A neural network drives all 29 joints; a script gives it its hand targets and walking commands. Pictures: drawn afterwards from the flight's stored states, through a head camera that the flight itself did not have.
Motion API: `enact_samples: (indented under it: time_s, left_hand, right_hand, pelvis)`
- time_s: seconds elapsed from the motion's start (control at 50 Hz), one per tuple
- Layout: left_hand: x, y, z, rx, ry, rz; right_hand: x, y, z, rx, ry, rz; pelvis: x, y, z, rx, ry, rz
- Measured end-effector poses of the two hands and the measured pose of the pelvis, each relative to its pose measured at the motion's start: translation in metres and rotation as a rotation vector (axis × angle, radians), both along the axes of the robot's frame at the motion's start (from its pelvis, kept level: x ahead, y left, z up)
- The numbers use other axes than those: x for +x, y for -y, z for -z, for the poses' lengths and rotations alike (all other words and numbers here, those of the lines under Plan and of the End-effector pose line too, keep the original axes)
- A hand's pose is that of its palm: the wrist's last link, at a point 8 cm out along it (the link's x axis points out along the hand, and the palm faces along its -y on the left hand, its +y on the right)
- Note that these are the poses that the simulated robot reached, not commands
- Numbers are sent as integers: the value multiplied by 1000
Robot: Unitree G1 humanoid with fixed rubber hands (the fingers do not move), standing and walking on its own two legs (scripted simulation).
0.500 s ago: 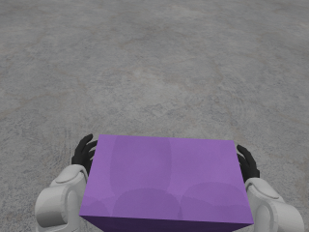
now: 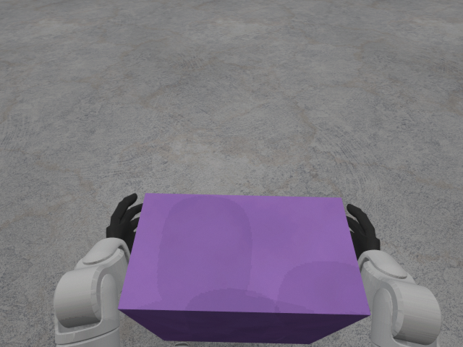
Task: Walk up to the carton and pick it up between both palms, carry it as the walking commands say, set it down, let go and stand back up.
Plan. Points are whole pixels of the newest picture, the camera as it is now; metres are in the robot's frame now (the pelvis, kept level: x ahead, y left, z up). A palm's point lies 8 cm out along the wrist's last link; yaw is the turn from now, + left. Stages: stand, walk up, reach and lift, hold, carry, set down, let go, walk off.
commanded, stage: carry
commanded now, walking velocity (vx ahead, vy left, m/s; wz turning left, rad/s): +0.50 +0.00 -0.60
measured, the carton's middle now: (239, 279) +0.23 +0.00 +0.02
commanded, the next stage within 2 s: none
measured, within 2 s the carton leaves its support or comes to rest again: neither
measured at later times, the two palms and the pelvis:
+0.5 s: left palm (194, 122) +0.60 +0.11 +0.07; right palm (348, 165) +0.44 -0.21 +0.07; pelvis +0.30 +0.04 -0.01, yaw -21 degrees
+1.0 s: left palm (250, 56) +0.91 -0.03 +0.09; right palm (366, 94) +0.71 -0.33 +0.07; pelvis +0.61 -0.05 -0.01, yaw -32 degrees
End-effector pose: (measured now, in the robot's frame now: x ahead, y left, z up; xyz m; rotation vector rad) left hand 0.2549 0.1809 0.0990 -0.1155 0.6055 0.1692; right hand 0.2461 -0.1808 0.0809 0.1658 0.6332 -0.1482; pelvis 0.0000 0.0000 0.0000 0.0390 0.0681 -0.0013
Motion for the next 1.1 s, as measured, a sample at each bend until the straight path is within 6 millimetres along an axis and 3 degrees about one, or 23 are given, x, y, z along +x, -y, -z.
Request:
enact_samples:
  time_s: [0.12, 0.18, 0.3, 0.38, 0.5, 0.64, 0.72, 0.82, 0.94, 1.1]
  left_hand:
    - [97, -15, 16, -19, 25, 86]
    - [139, -15, 30, -15, -32, 158]
    - [221, 16, 31, -63, -76, 304]
    - [272, 40, 29, -72, -67, 380]
    - [348, 68, 33, -68, -53, 418]
    - [442, 104, 48, -56, -18, 382]
    - [486, 118, 49, -18, -76, 351]
    - [543, 148, 28, -17, -72, 387]
    - [619, 196, 12, -16, -23, 525]
    - [725, 222, 29, -30, 0, 623]
  right_hand:
    - [68, -16, 6, -28, 24, 85]
    - [87, -20, 15, -19, -33, 163]
    - [107, -4, 9, -23, -73, 345]
    - [132, 9, 4, -32, -62, 419]
    - [197, 32, 7, -40, -50, 450]
    - [303, 74, 26, -52, -17, 397]
    - [358, 93, 31, -24, -77, 363]
    - [397, 115, 21, 34, -63, 443]
    - [434, 140, 12, 28, -15, 553]
    - [518, 151, 12, -21, -2, 629]
  pelvis:
    - [87, -35, 21, -21, -10, 110]
    - [120, -45, 20, -2, -17, 186]
    - [184, -59, 5, -35, -13, 281]
    - [230, -60, 2, -59, -12, 323]
    - [305, -44, 10, -88, -11, 367]
    - [402, 4, 37, -83, 10, 360]
    - [443, 21, 26, -58, 7, 408]
    - [500, 39, 7, -23, 14, 466]
    - [571, 44, 3, -4, 29, 527]
    - [674, 50, 24, -35, 34, 618]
